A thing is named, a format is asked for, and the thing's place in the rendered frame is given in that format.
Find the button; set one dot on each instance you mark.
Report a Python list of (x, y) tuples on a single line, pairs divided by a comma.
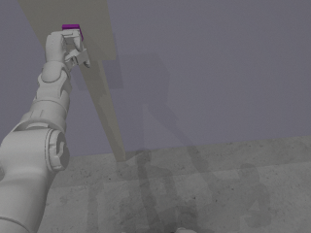
[(72, 26)]

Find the robot left upper arm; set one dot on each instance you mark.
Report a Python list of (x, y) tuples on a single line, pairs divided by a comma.
[(30, 160)]

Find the panel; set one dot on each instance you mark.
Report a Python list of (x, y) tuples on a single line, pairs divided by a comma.
[(48, 16)]

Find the robot left forearm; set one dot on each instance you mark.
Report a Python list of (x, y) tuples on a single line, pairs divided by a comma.
[(50, 106)]

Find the robot left hand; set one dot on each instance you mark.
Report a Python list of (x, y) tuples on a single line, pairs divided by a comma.
[(56, 48)]

